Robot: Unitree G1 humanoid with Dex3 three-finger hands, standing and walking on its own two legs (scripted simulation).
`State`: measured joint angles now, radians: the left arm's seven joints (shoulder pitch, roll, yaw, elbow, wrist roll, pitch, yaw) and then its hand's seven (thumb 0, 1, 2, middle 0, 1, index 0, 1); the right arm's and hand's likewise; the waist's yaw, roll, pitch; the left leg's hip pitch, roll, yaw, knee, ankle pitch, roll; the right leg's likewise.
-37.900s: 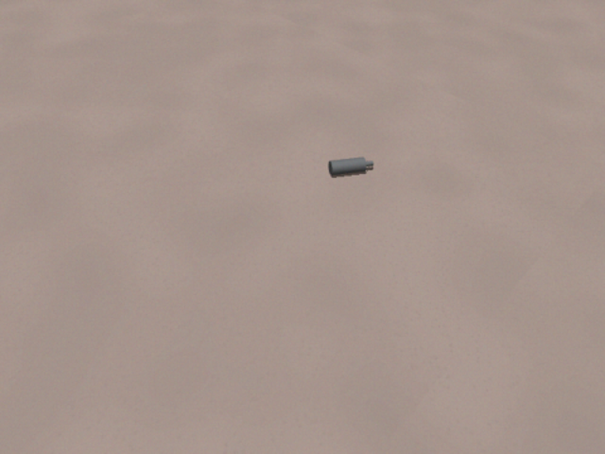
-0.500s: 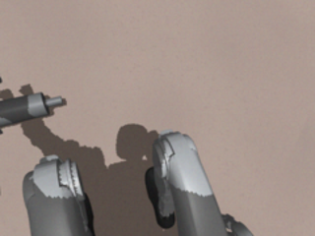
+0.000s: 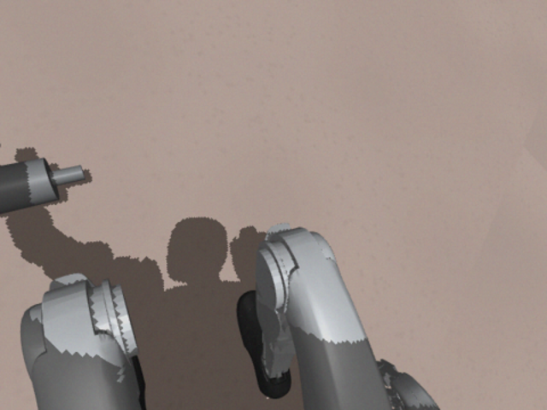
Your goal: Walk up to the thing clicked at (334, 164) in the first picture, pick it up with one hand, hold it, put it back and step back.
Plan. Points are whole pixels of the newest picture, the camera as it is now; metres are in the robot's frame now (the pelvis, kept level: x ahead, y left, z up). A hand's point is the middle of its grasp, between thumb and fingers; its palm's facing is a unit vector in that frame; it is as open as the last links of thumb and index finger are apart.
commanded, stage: rest palm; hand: left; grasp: from above
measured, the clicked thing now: (4, 189) +0.48 +0.28 -0.27
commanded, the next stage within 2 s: close in 0.62 s
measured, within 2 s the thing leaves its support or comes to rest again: neither
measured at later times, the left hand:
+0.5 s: hand out of the picture +0.46 +0.29 -0.25, palm faces -0.46 -0.13 -0.88, open 13.8 cm
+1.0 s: hand out of the picture +0.45 +0.30 -0.26, palm faces -0.45 -0.13 -0.88, open 13.1 cm
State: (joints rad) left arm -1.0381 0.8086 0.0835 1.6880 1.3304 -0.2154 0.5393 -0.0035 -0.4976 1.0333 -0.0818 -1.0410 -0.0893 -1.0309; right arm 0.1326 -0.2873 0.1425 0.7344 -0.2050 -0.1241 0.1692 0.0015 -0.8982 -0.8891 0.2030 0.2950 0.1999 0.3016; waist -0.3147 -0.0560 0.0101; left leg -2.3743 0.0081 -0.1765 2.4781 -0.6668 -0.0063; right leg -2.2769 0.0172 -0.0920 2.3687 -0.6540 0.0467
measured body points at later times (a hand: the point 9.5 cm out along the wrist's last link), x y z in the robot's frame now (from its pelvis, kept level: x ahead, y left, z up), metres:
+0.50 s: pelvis +0.01 +0.00 -0.01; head +0.28 +0.10 +0.33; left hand +0.48 +0.30 -0.20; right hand +0.05 -0.26 -0.08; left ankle +0.08 +0.13 -0.28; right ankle +0.11 -0.13 -0.28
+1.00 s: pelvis +0.01 +0.01 -0.01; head +0.27 +0.12 +0.33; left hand +0.47 +0.30 -0.21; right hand +0.05 -0.25 -0.07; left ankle +0.08 +0.13 -0.28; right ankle +0.11 -0.13 -0.28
